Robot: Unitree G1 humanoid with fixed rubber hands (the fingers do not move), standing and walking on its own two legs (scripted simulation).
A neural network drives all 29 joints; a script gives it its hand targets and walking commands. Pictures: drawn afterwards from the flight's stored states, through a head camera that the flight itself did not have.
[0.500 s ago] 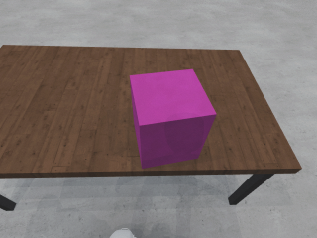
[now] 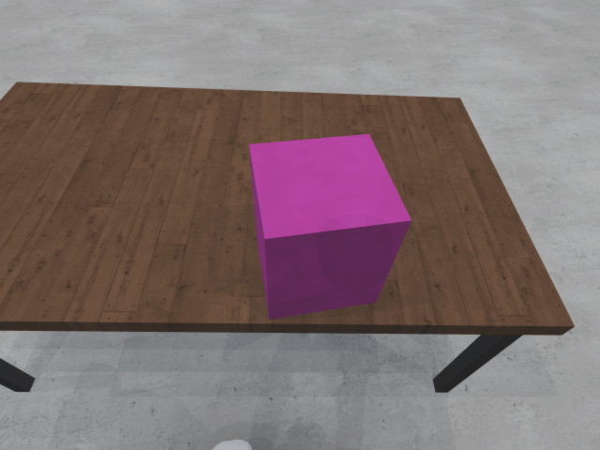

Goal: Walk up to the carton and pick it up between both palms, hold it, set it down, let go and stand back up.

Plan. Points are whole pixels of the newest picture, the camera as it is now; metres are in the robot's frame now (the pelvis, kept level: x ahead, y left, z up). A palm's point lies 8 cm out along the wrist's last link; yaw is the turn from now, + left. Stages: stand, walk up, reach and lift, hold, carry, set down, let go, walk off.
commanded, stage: walk up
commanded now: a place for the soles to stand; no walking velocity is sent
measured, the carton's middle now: (317, 229) +0.48 -0.02 -0.05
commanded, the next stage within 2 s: none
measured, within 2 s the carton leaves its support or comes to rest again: neither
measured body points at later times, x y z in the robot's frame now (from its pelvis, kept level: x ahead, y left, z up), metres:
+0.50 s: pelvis +0.04 -0.04 +0.01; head +0.06 -0.04 +0.46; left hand +0.09 +0.30 -0.09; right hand +0.11 -0.37 -0.10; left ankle +0.05 +0.12 -0.68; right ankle +0.02 -0.13 -0.72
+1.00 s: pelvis +0.07 -0.02 +0.01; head +0.09 -0.01 +0.45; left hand +0.13 +0.31 -0.11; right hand +0.15 -0.35 -0.09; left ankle +0.12 +0.12 -0.72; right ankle +0.05 -0.14 -0.72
